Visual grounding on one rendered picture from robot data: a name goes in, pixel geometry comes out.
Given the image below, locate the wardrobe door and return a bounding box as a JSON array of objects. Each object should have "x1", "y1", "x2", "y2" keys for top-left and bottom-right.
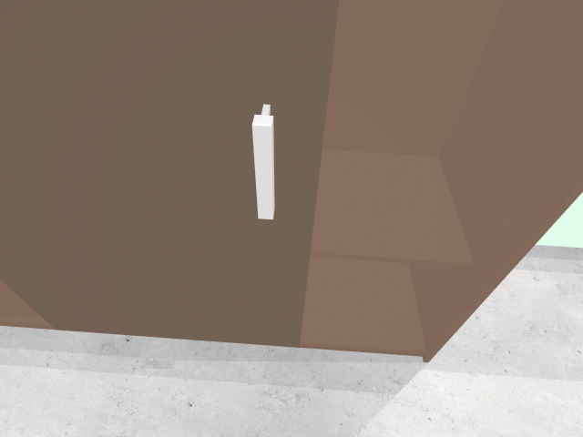
[
  {"x1": 0, "y1": 280, "x2": 41, "y2": 317},
  {"x1": 0, "y1": 0, "x2": 339, "y2": 348}
]

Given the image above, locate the handle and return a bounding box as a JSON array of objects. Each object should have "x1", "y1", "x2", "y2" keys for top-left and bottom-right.
[{"x1": 252, "y1": 105, "x2": 275, "y2": 219}]

